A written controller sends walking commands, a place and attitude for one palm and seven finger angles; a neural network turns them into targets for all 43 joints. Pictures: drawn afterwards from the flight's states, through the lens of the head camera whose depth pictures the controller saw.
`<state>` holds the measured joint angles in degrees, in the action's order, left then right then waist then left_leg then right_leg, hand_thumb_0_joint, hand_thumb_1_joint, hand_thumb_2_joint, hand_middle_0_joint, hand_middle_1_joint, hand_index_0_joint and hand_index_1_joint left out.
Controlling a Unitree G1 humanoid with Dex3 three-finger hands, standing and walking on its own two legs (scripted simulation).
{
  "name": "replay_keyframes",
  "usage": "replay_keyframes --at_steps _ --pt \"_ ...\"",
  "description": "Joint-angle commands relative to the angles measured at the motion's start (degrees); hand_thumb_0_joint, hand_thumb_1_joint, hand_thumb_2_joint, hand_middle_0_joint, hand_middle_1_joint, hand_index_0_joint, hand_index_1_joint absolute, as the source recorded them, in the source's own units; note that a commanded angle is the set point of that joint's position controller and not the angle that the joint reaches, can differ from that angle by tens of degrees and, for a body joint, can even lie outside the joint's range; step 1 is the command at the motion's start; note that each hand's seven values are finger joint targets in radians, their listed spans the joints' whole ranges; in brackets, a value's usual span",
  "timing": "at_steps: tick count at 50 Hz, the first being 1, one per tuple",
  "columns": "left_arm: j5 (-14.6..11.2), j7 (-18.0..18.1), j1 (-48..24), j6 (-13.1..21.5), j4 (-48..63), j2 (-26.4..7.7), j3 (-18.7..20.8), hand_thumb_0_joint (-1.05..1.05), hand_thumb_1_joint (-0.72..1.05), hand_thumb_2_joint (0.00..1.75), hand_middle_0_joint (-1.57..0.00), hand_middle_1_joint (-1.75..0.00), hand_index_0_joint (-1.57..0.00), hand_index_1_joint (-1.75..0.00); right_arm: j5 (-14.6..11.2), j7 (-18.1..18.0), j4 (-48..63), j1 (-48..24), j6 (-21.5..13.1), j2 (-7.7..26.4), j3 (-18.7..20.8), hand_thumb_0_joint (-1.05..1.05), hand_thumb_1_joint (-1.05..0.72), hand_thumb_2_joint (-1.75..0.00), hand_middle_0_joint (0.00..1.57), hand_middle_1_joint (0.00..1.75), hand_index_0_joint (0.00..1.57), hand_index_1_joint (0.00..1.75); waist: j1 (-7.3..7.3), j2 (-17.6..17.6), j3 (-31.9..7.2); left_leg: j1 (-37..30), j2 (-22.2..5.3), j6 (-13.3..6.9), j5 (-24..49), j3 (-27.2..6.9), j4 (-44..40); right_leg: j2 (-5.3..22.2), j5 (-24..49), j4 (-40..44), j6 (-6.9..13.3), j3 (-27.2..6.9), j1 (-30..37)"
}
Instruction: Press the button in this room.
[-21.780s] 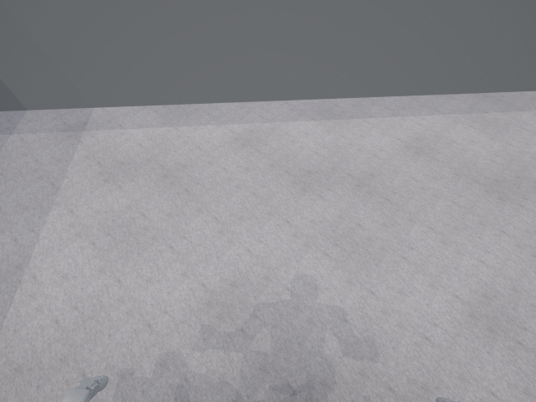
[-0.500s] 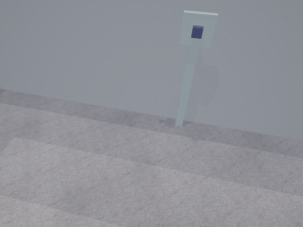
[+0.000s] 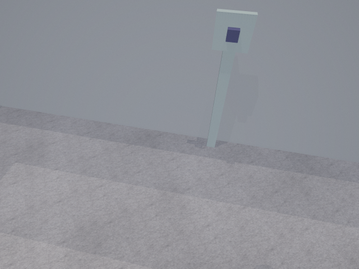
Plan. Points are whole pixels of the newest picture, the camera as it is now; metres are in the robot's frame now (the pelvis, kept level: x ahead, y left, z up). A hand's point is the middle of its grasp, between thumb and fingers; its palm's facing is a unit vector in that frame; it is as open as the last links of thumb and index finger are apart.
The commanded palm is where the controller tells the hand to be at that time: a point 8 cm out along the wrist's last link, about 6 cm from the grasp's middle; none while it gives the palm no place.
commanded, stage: walk to a spot facing it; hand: left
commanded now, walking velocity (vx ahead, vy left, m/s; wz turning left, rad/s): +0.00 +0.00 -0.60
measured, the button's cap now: (232, 34) +1.01 -0.17 +0.06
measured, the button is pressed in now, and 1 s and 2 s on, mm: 0 0 0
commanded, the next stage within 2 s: none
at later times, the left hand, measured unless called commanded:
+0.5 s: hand out of the picture +0.07 +0.16 -0.17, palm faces -0.13 -0.95 -0.30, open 7.4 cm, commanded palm none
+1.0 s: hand (112, 258) +0.18 +0.20 -0.19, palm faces -0.38 -0.90 -0.21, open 7.4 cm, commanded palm none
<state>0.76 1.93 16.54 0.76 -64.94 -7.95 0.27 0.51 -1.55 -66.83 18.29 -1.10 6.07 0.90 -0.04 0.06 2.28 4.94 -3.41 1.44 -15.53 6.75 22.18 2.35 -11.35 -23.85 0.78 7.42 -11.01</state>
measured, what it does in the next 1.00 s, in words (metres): steps on the spot, turning right: left foot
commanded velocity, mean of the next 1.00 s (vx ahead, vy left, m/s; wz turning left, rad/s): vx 0.07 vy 0.00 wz -0.60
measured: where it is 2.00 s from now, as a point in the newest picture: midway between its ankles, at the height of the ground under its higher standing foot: outside the picture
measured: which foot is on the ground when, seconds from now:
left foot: down 0.00-0.36, up 0.38-0.94, down 0.96-1.00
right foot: down 0.00-0.96, up 0.98-1.00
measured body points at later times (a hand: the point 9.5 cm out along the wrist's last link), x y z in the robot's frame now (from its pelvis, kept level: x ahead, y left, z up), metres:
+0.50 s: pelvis +0.00 -0.04 -0.01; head +0.06 -0.08 +0.43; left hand +0.08 +0.21 -0.15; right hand +0.03 -0.30 -0.18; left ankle -0.03 +0.13 -0.66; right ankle +0.00 -0.10 -0.74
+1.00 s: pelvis +0.08 +0.01 -0.01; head +0.13 +0.01 +0.43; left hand +0.20 +0.24 -0.17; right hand +0.09 -0.28 -0.13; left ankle +0.13 +0.11 -0.75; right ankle +0.00 -0.10 -0.73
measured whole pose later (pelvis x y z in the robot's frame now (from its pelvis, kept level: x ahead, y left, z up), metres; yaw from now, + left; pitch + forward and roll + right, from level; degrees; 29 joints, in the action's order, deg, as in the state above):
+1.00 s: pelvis +0.08 +0.01 -0.01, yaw -28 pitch +1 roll -1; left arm 0.9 -0.8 17.1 -2.1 -55.4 -14.7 4.5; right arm 0.8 -0.5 -50.9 6.0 -0.9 12.3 1.8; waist 3.4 -2.6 3.8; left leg 16.2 -1.3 0.7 -16.2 2.1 31.7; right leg -5.4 -25.5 -39.2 0.3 -9.4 -17.0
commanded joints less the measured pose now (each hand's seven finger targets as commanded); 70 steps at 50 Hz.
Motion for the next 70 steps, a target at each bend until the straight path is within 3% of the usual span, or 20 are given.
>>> replay_keyframes --at_steps 1,9,13,16,17,18,19,21,24,31,41,45,46,47,48,49,51,56,66,70 --pt "-0.1 0.3 3.2 -0.2 1.5 -5.4 1.3 0.0 0.9 0.9 -0.2 -0.3 -0.2 -0.3 -0.1 -1.0 1.4 3.7 0.1 5.3 1.2 0.0 -0.9 -0.9 0.2 0.3 0.2 0.3 0.28 0.7 3.1 4.4 -5.2 -1.7 6.4 -3.1 -2.2 5.4 9.1 2.3 0.7 -7.3 -1.8" --pt "0.7 -1.4 -1.0 -2.8 7.1 -6.2 4.1 0.0 0.9 0.9 -0.2 -0.3 -0.2 -0.3 0.4 -1.5 6.8 -1.6 1.4 11.1 4.4 0.0 -0.9 -0.9 0.2 0.3 0.2 0.3 0.31 8.0 3.7 6.9 -14.8 -6.3 -1.5 -7.1 -3.7 0.1 -1.4 -16.2 0.0 -5.3 -12.5" --pt "1.0 -1.9 -2.7 -3.2 10.5 -5.4 5.0 0.0 0.9 0.9 -0.2 -0.3 -0.2 -0.3 0.9 -1.3 8.8 -3.9 0.7 12.3 5.4 0.0 -0.9 -0.9 0.2 0.3 0.2 0.3 -0.06 11.2 2.0 3.0 -20.4 -11.1 17.8 -5.5 -1.4 1.2 -16.9 -29.4 -1.1 -4.4 -17.7" --pt "0.9 -2.4 4.2 -1.9 9.3 -6.7 5.5 0.0 0.9 0.9 -0.2 -0.3 -0.2 -0.3 0.9 -0.9 10.4 -7.7 0.9 13.4 5.8 0.0 -0.9 -0.9 0.2 0.3 0.2 0.3 3.99 3.2 -1.8 6.0 -15.3 -4.8 21.2 2.2 14.9 0.7 -2.1 -10.1 -0.7 -3.3 -4.7" --pt "1.4 -1.9 8.1 -0.9 8.3 -11.8 6.2 0.0 0.9 0.9 -0.2 -0.3 -0.2 -0.3 0.4 -0.6 11.9 -7.3 1.3 11.5 5.4 0.0 -0.9 -0.9 0.2 0.3 0.2 0.3 5.61 -12.9 -3.4 14.4 -8.4 -0.5 5.5 5.8 30.3 8.3 18.2 0.9 1.5 -16.7 2.6" --pt "0.8 -1.1 10.1 -0.7 7.6 -16.6 6.7 0.0 0.9 0.9 -0.2 -0.3 -0.2 -0.3 0.0 -0.3 14.8 -9.6 1.6 8.2 4.6 0.0 -0.9 -0.9 0.2 0.3 0.2 0.3 5.89 -23.6 -2.9 26.5 0.4 2.0 -20.7 2.3 43.1 18.9 39.4 3.1 7.5 -34.2 6.1" --pt "-0.1 -0.5 9.6 -0.9 8.0 -15.4 6.4 0.0 0.9 0.9 -0.2 -0.3 -0.2 -0.3 -0.3 -0.5 15.1 -10.3 2.4 9.4 4.5 0.0 -0.9 -0.9 0.2 0.3 0.2 0.3 5.23 -16.1 -3.7 25.8 -0.8 1.5 -20.9 -5.5 46.3 19.6 35.1 4.2 10.9 -32.2 4.7" --pt "0.0 -0.1 2.2 -1.4 10.5 -13.8 6.6 0.0 0.9 0.9 -0.2 -0.3 -0.2 -0.3 0.0 -0.2 14.6 -11.5 2.7 9.9 4.7 0.0 -0.9 -0.9 0.2 0.3 0.2 0.3 3.02 -10.0 -0.9 28.7 -2.5 1.3 -13.2 -7.6 48.8 15.7 18.2 5.0 9.6 -30.6 2.2" --pt "0.1 -0.5 -0.6 -0.8 12.6 -13.1 5.9 0.0 0.9 0.9 -0.2 -0.3 -0.2 -0.3 0.5 0.2 14.4 -12.0 2.7 11.0 4.5 0.0 -0.9 -0.9 0.2 0.3 0.2 0.3 2.01 -4.6 -3.3 27.2 -2.0 2.3 -6.3 -8.2 46.9 11.8 19.1 3.9 8.1 -26.4 2.9" --pt "0.0 -1.0 2.1 -0.6 12.8 -14.3 6.1 0.0 0.9 0.9 -0.2 -0.3 -0.2 -0.3 0.6 0.1 16.5 -14.1 3.2 12.2 4.0 0.0 -0.9 -0.9 0.2 0.3 0.2 0.3 2.8 -6.4 -6.2 30.2 -1.0 4.0 -3.0 -9.5 43.2 8.9 18.0 3.9 5.0 -26.2 9.6" --pt "0.7 -2.0 3.5 0.3 13.4 -16.4 6.3 0.0 0.9 0.9 -0.2 -0.3 -0.2 -0.3 0.4 1.1 21.6 -20.2 0.7 12.6 3.3 0.0 -0.9 -0.9 0.2 0.3 0.2 0.3 5.06 -7.3 -3.0 26.4 0.6 3.2 -8.4 -7.6 24.7 9.0 1.8 6.9 11.4 -34.5 7.6" --pt "0.3 -1.9 -2.0 -0.2 14.8 -17.5 6.4 0.0 0.9 0.9 -0.2 -0.3 -0.2 -0.3 -0.2 0.5 20.4 -13.2 -0.2 12.5 3.0 0.0 -0.9 -0.9 0.2 0.3 0.2 0.3 1.24 -7.5 -4.7 11.7 2.9 2.3 -3.9 -6.2 9.9 6.2 9.8 1.4 8.7 -32.0 0.8" --pt "0.0 -1.9 -3.4 -0.4 14.9 -16.6 6.2 0.0 0.9 0.9 -0.2 -0.3 -0.2 -0.3 -0.3 0.3 19.0 -9.5 -0.6 13.1 3.1 0.0 -0.9 -0.9 0.2 0.3 0.2 0.3 -0.55 -6.3 -5.8 2.5 2.4 2.1 1.1 -6.3 2.3 3.7 9.6 -2.6 6.2 -30.1 -5.0" --pt "-0.4 -1.9 -4.1 -0.6 15.8 -14.0 5.6 0.0 0.9 0.9 -0.2 -0.3 -0.2 -0.3 -0.2 -0.3 17.5 -4.0 -1.2 16.2 3.5 0.0 -0.9 -0.9 0.2 0.3 0.2 0.3 -2.95 1.6 -8.3 -8.8 -4.3 0.7 2.8 -11.4 -3.4 -1.7 2.1 -10.0 3.4 -25.0 -12.8" --pt "-0.8 -2.5 -2.4 -0.8 16.7 -10.7 4.8 0.0 0.9 0.9 -0.2 -0.3 -0.2 -0.3 0.5 -0.3 17.2 -1.0 -1.1 22.1 4.7 0.0 -0.9 -0.9 0.2 0.3 0.2 0.3 -3.4 17.5 -9.3 -15.9 -20.5 -3.8 3.0 -28.5 -7.0 -8.5 -22.2 -23.3 -0.6 -15.8 -25.6" --pt "0.0 -2.5 -3.3 -1.0 16.8 -11.5 5.1 0.0 0.9 0.9 -0.2 -0.3 -0.2 -0.3 0.5 -0.2 17.7 -0.7 0.0 23.3 4.9 0.0 -0.9 -0.9 0.2 0.3 0.2 0.3 -3.58 16.0 -6.2 -9.0 -26.1 -7.8 2.5 -31.1 -7.7 -5.0 -25.6 -32.6 -2.0 -12.3 -26.5" --pt "1.1 -3.1 -2.9 -1.8 15.3 -12.7 6.2 0.0 0.9 0.9 -0.2 -0.3 -0.2 -0.3 0.8 0.0 19.3 -6.8 0.2 17.9 3.5 0.0 -0.9 -0.9 0.2 0.3 0.2 0.3 -0.36 12.6 0.2 2.7 -21.0 -7.5 -0.4 -25.0 -10.0 -2.2 -19.5 -40.0 -2.7 -11.4 -24.1" --pt "0.6 -3.7 -1.2 -2.7 13.8 -9.6 5.5 0.0 0.9 0.9 -0.2 -0.3 -0.2 -0.3 0.4 -0.6 17.2 -2.7 -1.0 14.0 2.4 0.0 -0.9 -0.9 0.2 0.3 0.2 0.3 1.14 7.6 -0.7 -1.2 -12.9 -2.1 38.7 -4.5 -2.3 -0.9 -8.1 -47.7 -4.1 -7.6 -24.2" --pt "0.7 -4.0 -14.3 -3.2 17.9 -8.1 4.4 0.0 0.9 0.9 -0.2 -0.3 -0.2 -0.3 0.9 -0.7 12.3 5.7 -0.7 13.6 3.9 0.0 -0.9 -0.9 0.2 0.3 0.2 0.3 -2.99 10.3 -0.5 -11.2 -15.8 -6.7 46.5 0.2 1.4 0.5 -8.3 -32.3 -4.1 -2.6 -27.3" --pt "0.8 -3.8 -14.2 -2.4 18.4 -8.3 4.1 0.0 0.9 0.9 -0.2 -0.3 -0.2 -0.3 0.8 -0.3 11.6 5.1 -0.4 15.1 5.0 0.0 -0.9 -0.9 0.2 0.3 0.2 0.3 -2.02 11.6 -1.5 -11.4 -16.6 -6.2 56.0 4.6 6.6 -1.4 -10.5 -19.9 -1.5 0.6 -19.6"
